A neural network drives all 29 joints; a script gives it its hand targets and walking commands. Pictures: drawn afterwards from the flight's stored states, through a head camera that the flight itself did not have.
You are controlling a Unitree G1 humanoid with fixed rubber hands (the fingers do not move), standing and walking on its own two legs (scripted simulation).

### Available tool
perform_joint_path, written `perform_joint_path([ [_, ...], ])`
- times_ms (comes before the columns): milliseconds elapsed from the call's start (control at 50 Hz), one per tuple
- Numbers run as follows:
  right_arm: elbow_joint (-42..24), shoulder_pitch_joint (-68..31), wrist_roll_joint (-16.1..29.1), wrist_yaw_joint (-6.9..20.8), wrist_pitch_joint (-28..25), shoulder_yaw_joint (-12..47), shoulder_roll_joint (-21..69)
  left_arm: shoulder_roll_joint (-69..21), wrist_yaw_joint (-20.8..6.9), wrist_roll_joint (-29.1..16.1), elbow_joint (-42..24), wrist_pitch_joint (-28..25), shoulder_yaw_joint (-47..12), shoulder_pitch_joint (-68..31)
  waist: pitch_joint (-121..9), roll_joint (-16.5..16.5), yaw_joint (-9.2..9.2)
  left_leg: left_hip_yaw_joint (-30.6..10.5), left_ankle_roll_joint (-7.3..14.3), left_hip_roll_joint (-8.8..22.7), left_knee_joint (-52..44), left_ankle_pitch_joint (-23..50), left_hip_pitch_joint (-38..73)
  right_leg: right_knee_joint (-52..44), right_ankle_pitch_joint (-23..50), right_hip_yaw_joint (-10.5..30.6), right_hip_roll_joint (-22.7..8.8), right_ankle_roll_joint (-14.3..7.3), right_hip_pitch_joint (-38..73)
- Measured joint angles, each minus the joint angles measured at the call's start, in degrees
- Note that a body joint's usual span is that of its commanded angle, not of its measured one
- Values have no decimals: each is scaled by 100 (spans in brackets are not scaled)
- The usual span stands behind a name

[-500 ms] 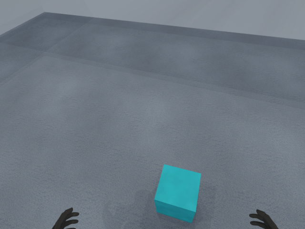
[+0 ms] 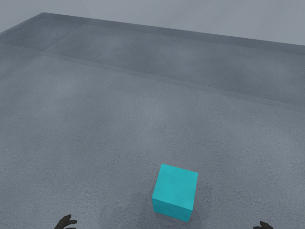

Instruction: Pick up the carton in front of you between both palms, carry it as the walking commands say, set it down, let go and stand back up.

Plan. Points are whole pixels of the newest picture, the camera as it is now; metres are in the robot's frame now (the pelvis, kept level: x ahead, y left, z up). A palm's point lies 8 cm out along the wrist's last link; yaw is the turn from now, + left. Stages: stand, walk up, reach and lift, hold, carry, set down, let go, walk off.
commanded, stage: stand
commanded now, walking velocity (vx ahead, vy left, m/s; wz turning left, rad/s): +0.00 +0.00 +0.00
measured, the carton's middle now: (174, 193) +0.43 -0.07 -0.65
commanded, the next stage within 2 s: none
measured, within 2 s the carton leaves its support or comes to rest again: neither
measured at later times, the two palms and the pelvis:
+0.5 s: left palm out of the picture +0.08 +0.30 -0.09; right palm out of the picture +0.07 -0.29 -0.11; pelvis -0.01 +0.01 +0.00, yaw -1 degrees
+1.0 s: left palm out of the picture +0.09 +0.30 -0.10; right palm out of the picture +0.06 -0.29 -0.11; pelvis -0.01 +0.01 +0.01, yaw -2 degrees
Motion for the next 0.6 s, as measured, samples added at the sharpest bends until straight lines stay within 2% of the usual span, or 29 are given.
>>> perform_joint_path([
  [600, 471, -147, 36, 37, -28, 48, -104, 189, -7, -76, 475, -9, -119, -137, 34, -75, 0, 122, 59, -48, -295, 252, 93, -300, 283, 136, -60, 80, 66],
])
